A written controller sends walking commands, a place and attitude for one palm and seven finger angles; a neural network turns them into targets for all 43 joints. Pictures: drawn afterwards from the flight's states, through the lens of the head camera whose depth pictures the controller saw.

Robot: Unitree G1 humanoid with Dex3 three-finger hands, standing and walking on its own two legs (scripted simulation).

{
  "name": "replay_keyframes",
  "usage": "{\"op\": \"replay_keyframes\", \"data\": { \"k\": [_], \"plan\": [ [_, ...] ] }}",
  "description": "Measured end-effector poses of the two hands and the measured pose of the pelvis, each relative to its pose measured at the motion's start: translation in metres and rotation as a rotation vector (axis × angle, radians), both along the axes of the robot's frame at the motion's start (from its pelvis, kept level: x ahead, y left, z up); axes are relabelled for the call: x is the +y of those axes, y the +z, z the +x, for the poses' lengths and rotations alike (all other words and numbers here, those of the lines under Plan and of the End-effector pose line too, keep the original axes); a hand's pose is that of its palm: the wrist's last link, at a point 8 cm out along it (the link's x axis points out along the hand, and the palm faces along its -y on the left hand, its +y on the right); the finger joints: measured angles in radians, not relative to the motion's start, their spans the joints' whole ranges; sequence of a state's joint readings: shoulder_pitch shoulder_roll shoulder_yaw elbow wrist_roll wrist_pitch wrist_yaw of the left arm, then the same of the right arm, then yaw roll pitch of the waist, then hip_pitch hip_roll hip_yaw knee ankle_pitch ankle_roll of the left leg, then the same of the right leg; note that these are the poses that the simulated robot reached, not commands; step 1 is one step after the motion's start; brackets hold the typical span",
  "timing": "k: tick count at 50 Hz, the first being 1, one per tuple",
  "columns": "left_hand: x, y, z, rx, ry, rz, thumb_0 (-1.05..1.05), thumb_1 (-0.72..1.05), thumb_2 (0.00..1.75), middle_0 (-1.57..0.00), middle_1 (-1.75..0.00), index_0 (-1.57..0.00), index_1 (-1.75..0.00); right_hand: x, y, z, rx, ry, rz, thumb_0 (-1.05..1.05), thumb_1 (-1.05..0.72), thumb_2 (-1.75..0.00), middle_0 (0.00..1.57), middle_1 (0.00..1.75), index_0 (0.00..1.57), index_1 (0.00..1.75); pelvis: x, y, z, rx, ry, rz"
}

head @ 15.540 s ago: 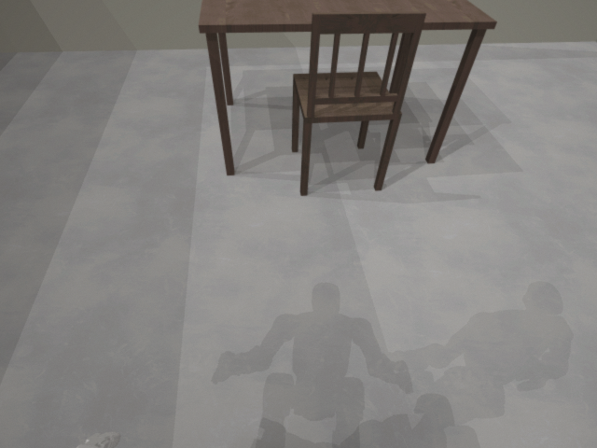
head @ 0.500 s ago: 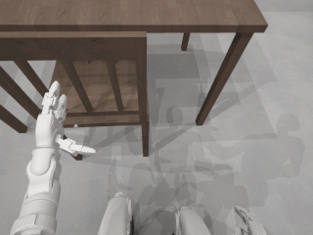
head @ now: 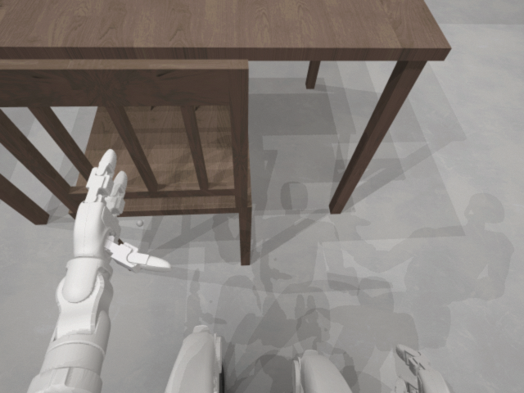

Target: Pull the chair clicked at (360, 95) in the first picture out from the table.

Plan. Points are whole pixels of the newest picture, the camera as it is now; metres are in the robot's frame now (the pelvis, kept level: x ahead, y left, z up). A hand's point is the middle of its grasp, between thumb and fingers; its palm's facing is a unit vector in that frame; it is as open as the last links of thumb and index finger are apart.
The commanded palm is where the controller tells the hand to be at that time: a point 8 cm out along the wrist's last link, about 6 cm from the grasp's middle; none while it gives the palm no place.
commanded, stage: aim the fingers beside a spindle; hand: left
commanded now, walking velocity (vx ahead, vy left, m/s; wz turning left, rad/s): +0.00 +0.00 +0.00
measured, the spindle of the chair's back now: (136, 152) +0.51 +0.24 -0.01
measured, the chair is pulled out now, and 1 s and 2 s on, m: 0.00 0.00 0.00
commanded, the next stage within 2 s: push the fingers through the gap in 1.62 s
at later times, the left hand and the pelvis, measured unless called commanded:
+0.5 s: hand (136, 219) +0.36 +0.20 +0.01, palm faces +0.07 -1.00 -0.02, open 17.0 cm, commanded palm +0.34 +0.25 +0.03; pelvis +0.00 +0.00 +0.00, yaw -1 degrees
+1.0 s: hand (132, 217) +0.36 +0.20 +0.03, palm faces +0.08 -1.00 -0.05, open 17.0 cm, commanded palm +0.34 +0.24 +0.02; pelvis -0.01 +0.01 +0.00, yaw +0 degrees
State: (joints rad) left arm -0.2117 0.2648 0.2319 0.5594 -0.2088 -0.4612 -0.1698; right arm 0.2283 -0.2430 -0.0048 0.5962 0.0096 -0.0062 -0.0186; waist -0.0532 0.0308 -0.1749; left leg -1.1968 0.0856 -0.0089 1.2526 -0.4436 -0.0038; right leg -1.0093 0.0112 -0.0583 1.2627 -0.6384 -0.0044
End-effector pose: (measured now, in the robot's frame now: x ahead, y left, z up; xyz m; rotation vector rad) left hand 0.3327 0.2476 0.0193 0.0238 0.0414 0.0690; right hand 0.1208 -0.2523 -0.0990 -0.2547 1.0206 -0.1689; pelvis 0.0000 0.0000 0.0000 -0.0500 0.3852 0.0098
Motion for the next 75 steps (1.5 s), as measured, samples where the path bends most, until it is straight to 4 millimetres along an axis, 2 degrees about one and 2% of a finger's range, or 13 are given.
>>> {"op": "replay_keyframes", "data": {
  "k": [6,13,16,23,32,41,49,53,57,61,66,71,75],
  "plan": [
    [-0.010,0.002,-0.005,-0.045,-0.005,0.006,-0.02,-0.50,0.30,-0.06,-0.08,-0.06,-0.08,-0.002,0.001,0.005,-0.018,0.004,-0.015,0.00,-0.90,-0.90,0.20,0.30,0.20,0.30,-0.001,-0.002,-0.001,-0.004,-0.002,0.000],
    [0.012,0.009,0.011,-0.052,0.040,0.036,-0.02,-0.50,0.30,-0.06,-0.08,-0.06,-0.08,-0.001,-0.003,0.003,-0.013,0.007,-0.013,0.00,-0.90,-0.90,0.20,0.30,0.20,0.30,-0.003,-0.004,-0.004,-0.003,0.001,-0.004],
    [0.015,0.005,0.014,-0.022,0.022,0.019,-0.02,-0.50,0.30,-0.06,-0.08,-0.06,-0.08,-0.001,-0.004,-0.001,0.001,0.004,-0.009,0.00,-0.90,-0.90,0.20,0.30,0.20,0.30,-0.002,-0.004,-0.004,0.003,0.002,-0.006],
    [0.006,-0.006,0.009,-0.003,-0.012,-0.014,-0.02,-0.50,0.30,-0.06,-0.08,-0.06,-0.07,-0.002,-0.004,-0.011,0.031,-0.020,-0.021,0.00,-0.90,-0.90,0.20,0.30,0.20,0.30,0.001,-0.004,-0.001,0.011,-0.006,-0.007],
    [0.017,0.014,0.001,-0.062,0.024,0.018,-0.02,-0.50,0.30,-0.06,-0.08,-0.06,-0.08,0.004,0.002,-0.010,0.017,-0.025,-0.011,0.00,-0.90,-0.90,0.20,0.30,0.20,0.30,0.006,0.002,0.001,-0.002,-0.006,-0.008],
    [0.004,-0.005,-0.010,-0.010,-0.008,-0.023,-0.02,-0.50,0.30,-0.06,-0.08,-0.06,-0.07,0.009,0.005,0.002,-0.026,0.004,-0.019,0.00,-0.90,-0.90,0.20,0.30,0.20,0.30,0.009,-0.001,-0.003,-0.005,0.000,-0.013],
    [0.005,0.015,-0.002,-0.097,0.011,0.026,-0.02,-0.50,0.30,-0.06,-0.08,-0.06,-0.08,0.013,0.003,0.006,-0.044,0.028,-0.011,0.00,-0.90,-0.90,0.20,0.30,0.20,0.30,0.008,-0.003,-0.008,-0.014,0.004,-0.014],
    [0.007,0.005,0.007,-0.032,0.008,0.012,-0.01,-0.50,0.30,-0.06,-0.08,-0.06,-0.08,0.014,-0.001,0.002,-0.029,0.030,-0.001,0.00,-0.90,-0.90,0.20,0.30,0.20,0.30,0.007,-0.005,-0.010,-0.007,0.006,-0.012],
    [-0.001,-0.008,0.008,0.009,-0.009,-0.009,-0.01,-0.50,0.30,-0.06,-0.08,-0.06,-0.07,0.011,-0.004,-0.004,-0.008,0.020,-0.003,0.00,-0.90,-0.90,0.20,0.30,0.20,0.30,0.006,-0.007,-0.010,0.003,0.003,-0.011],
    [-0.007,-0.002,0.008,-0.037,-0.006,0.003,-0.02,-0.50,0.30,-0.06,-0.08,-0.06,-0.08,0.007,-0.006,-0.011,0.014,0.000,-0.010,0.00,-0.90,-0.90,0.20,0.30,0.20,0.30,0.005,-0.006,-0.008,0.006,-0.006,-0.009],
    [0.002,0.013,0.012,-0.075,0.027,0.037,-0.02,-0.50,0.30,-0.06,-0.08,-0.06,-0.08,0.004,-0.005,-0.016,0.036,-0.017,-0.003,0.00,-0.90,-0.90,0.20,0.30,0.20,0.30,0.002,-0.003,-0.004,0.000,-0.009,-0.004],
    [0.013,0.002,0.011,0.001,0.035,0.020,-0.01,-0.50,0.30,-0.06,-0.08,-0.06,-0.08,0.000,-0.004,-0.016,0.046,-0.023,-0.001,0.00,-0.90,-0.90,0.20,0.30,0.20,0.30,0.000,-0.001,-0.001,0.004,-0.004,-0.003],
    [0.005,-0.005,0.002,0.012,0.007,-0.004,-0.02,-0.50,0.30,-0.06,-0.08,-0.06,-0.07,-0.004,-0.002,-0.011,0.039,-0.023,-0.014,0.00,-0.90,-0.90,0.20,0.30,0.20,0.30,0.000,-0.001,0.001,0.007,-0.003,-0.005]
  ]
}}
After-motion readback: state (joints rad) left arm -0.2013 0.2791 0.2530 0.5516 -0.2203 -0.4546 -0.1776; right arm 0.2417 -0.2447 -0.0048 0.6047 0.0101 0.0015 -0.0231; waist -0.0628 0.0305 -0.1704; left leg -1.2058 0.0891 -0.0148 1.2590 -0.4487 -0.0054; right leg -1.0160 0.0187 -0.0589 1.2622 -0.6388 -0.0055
